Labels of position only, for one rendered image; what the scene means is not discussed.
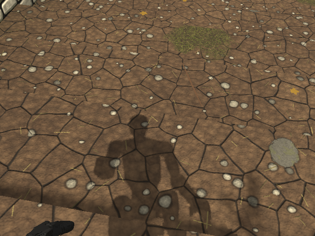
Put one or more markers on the robot left hand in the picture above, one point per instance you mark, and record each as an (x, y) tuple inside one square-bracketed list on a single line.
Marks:
[(54, 228)]

